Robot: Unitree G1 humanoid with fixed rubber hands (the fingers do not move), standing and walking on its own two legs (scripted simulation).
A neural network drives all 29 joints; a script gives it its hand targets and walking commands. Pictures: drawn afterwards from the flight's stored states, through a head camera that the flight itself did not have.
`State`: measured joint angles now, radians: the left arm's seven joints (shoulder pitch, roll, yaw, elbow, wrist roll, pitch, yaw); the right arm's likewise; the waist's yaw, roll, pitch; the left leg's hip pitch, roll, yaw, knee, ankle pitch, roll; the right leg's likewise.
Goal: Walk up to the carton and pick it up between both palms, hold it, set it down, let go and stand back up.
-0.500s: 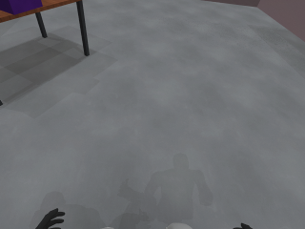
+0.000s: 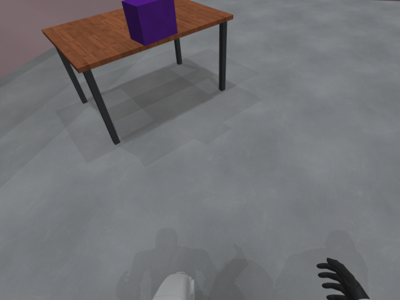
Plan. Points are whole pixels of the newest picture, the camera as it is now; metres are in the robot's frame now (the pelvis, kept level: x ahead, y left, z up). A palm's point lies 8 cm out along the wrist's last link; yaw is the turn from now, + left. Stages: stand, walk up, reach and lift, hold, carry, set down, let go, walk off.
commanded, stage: walk up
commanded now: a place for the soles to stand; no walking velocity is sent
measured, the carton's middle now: (151, 18) +1.60 +0.40 -0.02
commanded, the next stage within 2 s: none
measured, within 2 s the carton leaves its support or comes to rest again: neither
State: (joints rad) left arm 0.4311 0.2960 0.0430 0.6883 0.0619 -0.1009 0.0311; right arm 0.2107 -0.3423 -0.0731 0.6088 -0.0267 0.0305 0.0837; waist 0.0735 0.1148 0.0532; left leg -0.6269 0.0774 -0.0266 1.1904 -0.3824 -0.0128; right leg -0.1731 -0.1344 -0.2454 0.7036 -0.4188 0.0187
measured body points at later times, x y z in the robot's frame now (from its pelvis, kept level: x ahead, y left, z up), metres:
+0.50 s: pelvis +0.26 +0.08 +0.01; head +0.28 +0.12 +0.46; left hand +0.41 +0.34 -0.09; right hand +0.32 -0.20 -0.08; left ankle +0.23 +0.18 -0.71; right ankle +0.38 -0.06 -0.65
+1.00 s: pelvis +0.50 +0.10 +0.01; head +0.52 +0.10 +0.46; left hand +0.43 +0.39 -0.10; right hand +0.74 -0.08 -0.08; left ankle +0.60 +0.26 -0.68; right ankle +0.51 -0.04 -0.71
